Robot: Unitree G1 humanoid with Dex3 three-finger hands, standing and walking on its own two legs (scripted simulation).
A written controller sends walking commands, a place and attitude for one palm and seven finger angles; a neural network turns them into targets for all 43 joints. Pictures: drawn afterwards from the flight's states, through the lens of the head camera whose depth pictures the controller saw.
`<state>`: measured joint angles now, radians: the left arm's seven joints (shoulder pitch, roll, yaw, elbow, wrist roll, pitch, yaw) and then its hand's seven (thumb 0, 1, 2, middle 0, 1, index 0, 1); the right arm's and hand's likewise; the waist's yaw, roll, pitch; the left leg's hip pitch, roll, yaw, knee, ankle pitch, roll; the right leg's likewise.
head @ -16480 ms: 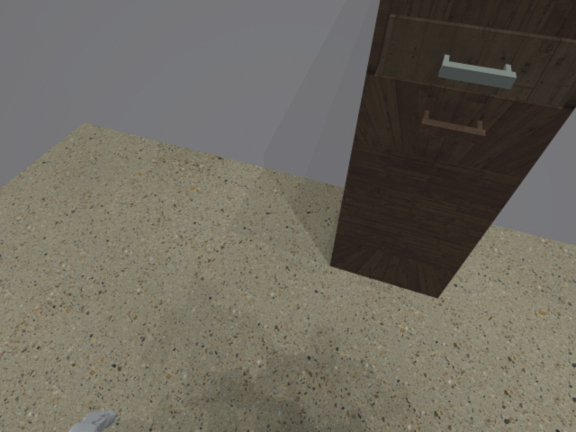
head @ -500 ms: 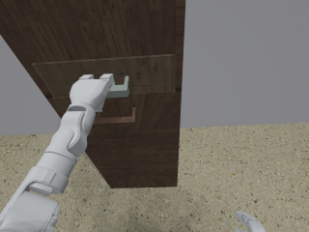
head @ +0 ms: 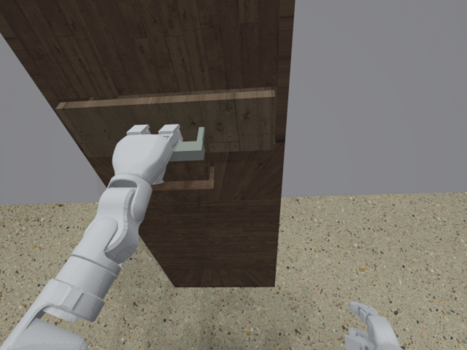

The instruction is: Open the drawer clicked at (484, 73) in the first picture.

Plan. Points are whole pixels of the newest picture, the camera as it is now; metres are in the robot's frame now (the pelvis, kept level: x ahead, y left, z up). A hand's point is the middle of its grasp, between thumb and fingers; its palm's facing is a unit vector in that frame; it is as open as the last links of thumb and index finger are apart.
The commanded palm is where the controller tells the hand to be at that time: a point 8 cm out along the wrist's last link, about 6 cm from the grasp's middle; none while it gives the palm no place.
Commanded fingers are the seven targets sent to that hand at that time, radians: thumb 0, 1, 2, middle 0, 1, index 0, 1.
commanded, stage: pull the drawer open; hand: left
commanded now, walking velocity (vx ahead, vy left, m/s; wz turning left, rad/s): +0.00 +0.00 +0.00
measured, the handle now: (167, 143) +0.43 +0.16 +0.14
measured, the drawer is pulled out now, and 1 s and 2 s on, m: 0.02 0.08 0.22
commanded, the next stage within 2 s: none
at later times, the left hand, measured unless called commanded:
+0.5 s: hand (155, 174) +0.38 +0.18 +0.11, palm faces +0.04 -0.04 -1.00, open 5.7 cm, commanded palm +0.34 +0.18 +0.18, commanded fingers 0.00 0.90 0.90 -0.40 -1.35 -0.40 -1.35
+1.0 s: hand (149, 198) +0.32 +0.17 +0.11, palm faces +0.08 -0.07 -0.99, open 5.7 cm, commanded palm +0.29 +0.19 +0.18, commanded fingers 0.00 0.90 0.90 -0.40 -1.35 -0.40 -1.35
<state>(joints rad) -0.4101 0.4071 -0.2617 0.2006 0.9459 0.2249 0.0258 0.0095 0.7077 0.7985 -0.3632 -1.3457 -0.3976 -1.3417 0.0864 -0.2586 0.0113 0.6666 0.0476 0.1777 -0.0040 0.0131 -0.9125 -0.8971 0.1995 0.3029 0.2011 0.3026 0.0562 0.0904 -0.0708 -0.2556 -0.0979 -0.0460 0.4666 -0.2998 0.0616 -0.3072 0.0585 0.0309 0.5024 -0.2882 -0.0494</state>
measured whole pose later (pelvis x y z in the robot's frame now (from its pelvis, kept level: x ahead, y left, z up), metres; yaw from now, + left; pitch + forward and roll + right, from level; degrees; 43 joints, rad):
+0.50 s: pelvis -0.01 -0.01 +0.00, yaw +0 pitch +5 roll +1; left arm -0.45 0.42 -0.22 0.30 0.94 0.17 0.02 0.01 0.70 0.80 -0.37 -1.35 -0.39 -1.35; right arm 0.14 -0.26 0.01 0.67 0.05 0.17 -0.03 0.01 -0.91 -0.90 0.20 0.30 0.20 0.30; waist 0.04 0.08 -0.06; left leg -0.26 -0.09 -0.04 0.47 -0.29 0.05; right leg -0.32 0.07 0.03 0.51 -0.27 -0.06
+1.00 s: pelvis -0.01 -0.01 +0.00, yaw +0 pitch +3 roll +1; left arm -0.21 0.42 -0.26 0.01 0.94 0.23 0.03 0.01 0.70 0.80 -0.36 -1.35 -0.40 -1.33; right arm 0.02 -0.25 0.03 0.66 0.04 0.17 0.00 0.01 -0.91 -0.90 0.20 0.30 0.20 0.30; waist 0.09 0.10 -0.07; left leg -0.21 -0.09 -0.04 0.46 -0.29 0.05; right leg -0.27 0.07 0.03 0.50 -0.28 -0.06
